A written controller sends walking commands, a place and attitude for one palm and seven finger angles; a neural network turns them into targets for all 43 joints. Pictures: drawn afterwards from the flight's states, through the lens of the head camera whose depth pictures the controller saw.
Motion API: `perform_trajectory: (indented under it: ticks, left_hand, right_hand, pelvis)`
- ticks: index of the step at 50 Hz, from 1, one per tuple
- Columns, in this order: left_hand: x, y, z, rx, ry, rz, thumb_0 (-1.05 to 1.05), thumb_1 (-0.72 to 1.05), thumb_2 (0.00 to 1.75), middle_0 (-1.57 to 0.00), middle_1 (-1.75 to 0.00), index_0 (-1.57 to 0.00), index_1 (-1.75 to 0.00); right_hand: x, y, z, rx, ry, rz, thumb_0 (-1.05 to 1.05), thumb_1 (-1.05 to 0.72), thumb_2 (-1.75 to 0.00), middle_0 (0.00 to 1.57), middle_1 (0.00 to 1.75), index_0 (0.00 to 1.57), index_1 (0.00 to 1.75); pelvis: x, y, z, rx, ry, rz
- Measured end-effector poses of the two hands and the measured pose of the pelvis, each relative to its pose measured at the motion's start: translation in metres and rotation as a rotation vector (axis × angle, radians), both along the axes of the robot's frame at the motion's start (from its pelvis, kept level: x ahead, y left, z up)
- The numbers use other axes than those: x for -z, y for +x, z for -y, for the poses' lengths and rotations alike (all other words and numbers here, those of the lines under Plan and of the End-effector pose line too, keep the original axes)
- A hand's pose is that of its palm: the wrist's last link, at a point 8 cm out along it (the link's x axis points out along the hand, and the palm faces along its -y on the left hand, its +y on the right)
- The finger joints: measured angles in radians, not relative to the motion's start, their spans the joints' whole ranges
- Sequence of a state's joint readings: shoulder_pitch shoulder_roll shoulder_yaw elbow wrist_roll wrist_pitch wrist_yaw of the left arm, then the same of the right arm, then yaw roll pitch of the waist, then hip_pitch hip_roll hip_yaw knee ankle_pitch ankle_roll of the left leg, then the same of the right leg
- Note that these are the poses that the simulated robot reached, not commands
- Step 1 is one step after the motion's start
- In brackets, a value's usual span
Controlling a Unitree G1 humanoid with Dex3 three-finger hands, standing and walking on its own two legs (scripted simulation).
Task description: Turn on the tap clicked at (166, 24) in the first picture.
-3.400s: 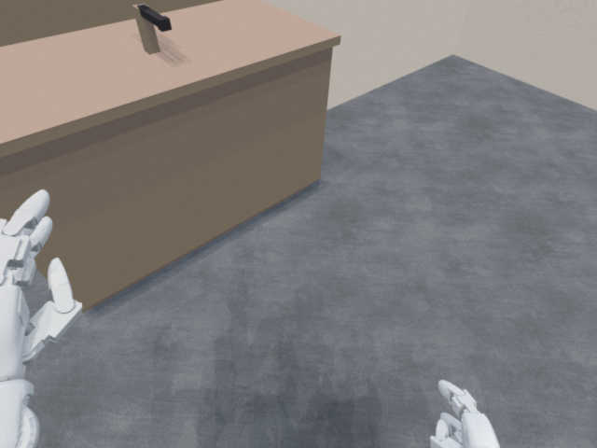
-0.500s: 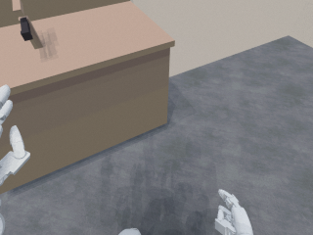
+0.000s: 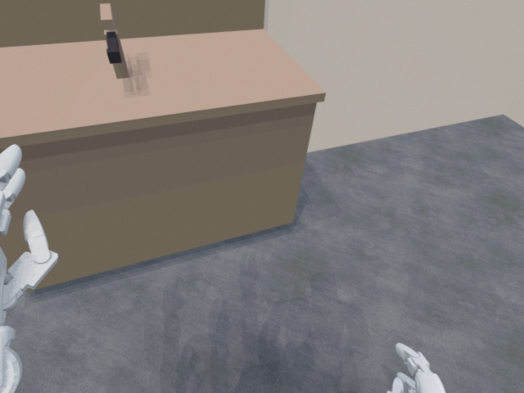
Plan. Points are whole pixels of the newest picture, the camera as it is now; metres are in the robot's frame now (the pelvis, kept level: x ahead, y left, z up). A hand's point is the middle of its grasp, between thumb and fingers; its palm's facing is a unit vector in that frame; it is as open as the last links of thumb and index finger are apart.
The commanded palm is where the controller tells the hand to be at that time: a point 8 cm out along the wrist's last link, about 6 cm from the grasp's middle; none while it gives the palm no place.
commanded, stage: take the last steps up to it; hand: left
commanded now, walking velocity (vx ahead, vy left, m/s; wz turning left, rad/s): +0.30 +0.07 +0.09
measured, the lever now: (114, 55) +0.84 +0.43 +0.12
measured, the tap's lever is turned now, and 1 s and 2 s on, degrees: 0 0 0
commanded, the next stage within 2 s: none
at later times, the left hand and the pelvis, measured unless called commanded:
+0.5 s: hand (57, 244) +0.23 +0.25 +0.18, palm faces +0.45 -0.80 -0.40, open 7.4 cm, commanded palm +0.18 +0.29 +0.18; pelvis +0.03 +0.00 +0.00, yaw +3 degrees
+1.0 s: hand (97, 186) +0.33 +0.25 +0.17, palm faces +0.46 -0.77 -0.44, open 7.4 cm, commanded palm +0.27 +0.29 +0.18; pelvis +0.12 +0.00 +0.00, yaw +3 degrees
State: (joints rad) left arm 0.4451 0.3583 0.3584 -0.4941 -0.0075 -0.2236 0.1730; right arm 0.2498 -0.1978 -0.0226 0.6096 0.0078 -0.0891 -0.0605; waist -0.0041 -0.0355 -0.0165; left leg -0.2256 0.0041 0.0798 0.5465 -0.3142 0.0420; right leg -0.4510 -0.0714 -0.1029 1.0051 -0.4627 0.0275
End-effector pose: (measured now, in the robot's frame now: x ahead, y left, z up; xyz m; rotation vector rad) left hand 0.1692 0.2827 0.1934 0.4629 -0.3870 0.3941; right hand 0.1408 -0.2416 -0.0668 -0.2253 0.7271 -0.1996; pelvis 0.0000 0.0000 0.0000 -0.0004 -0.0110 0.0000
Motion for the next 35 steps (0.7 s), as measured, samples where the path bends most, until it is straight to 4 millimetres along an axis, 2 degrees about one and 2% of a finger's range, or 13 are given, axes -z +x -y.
perform_trajectory:
  ticks: [5,9,13,15,21,26,28,31,35]
  left_hand:
    - [-0.005,-0.010,0.002,-0.012,-0.006,-0.024,0.01,0.89,0.90,-0.21,-0.30,-0.20,-0.30]
    - [-0.004,-0.010,0.009,-0.027,0.022,-0.065,0.01,0.89,0.90,-0.21,-0.30,-0.20,-0.30]
    - [0.003,-0.003,0.019,-0.042,0.049,-0.081,0.01,0.89,0.90,-0.21,-0.30,-0.20,-0.30]
    - [0.004,0.001,0.021,-0.037,0.027,-0.080,0.01,0.89,0.90,-0.21,-0.30,-0.21,-0.30]
    - [-0.002,0.008,0.016,-0.023,0.027,-0.083,0.01,0.88,0.90,-0.21,-0.30,-0.21,-0.30]
    - [-0.001,0.017,-0.006,-0.034,0.026,-0.040,0.01,0.88,0.90,-0.21,-0.30,-0.21,-0.30]
    - [0.002,0.025,-0.017,-0.036,0.024,-0.005,0.01,0.88,0.90,-0.21,-0.30,-0.21,-0.30]
    - [0.007,0.044,-0.030,-0.049,0.014,-0.001,0.01,0.88,0.90,-0.21,-0.30,-0.21,-0.30]
    - [0.002,0.062,-0.026,-0.033,0.009,-0.028,0.01,0.89,0.90,-0.21,-0.30,-0.20,-0.30]
  right_hand:
    - [0.010,-0.007,-0.030,-0.051,0.090,-0.033,0.01,-0.90,-0.90,0.20,0.30,0.20,0.30]
    - [0.022,-0.006,-0.038,-0.081,0.133,-0.050,0.01,-0.90,-0.90,0.20,0.30,0.20,0.30]
    - [0.040,0.002,-0.029,-0.101,0.138,-0.068,0.01,-0.90,-0.90,0.21,0.30,0.20,0.30]
    - [0.040,0.006,-0.019,-0.103,0.117,-0.093,0.01,-0.90,-0.90,0.21,0.30,0.20,0.30]
    - [0.018,0.021,0.010,-0.058,0.018,-0.103,0.01,-0.90,-0.90,0.20,0.30,0.20,0.30]
    - [0.003,0.044,0.015,-0.038,-0.075,-0.056,0.01,-0.91,-0.90,0.20,0.30,0.20,0.30]
    - [0.003,0.055,0.009,-0.021,-0.090,-0.024,0.01,-0.91,-0.90,0.20,0.30,0.20,0.30]
    - [0.002,0.070,-0.009,-0.015,-0.050,0.006,0.01,-0.91,-0.90,0.20,0.30,0.19,0.30]
    - [0.004,0.084,-0.040,-0.052,0.043,0.020,0.01,-0.91,-0.90,0.20,0.30,0.20,0.30]
  pelvis:
    - [-0.007,-0.001,0.001,-0.012,-0.020,0.001]
    - [-0.005,0.001,0.008,-0.014,-0.017,0.002]
    - [0.006,0.002,0.017,-0.030,-0.013,0.002]
    - [0.004,0.003,0.017,-0.037,-0.005,0.007]
    - [-0.006,0.018,0.012,-0.049,0.025,-0.002]
    - [-0.001,0.036,-0.007,-0.050,0.011,0.007]
    - [0.007,0.043,-0.015,-0.044,0.011,0.017]
    - [0.006,0.050,-0.020,-0.044,0.010,0.017]
    - [-0.001,0.062,-0.020,-0.043,-0.003,-0.001]
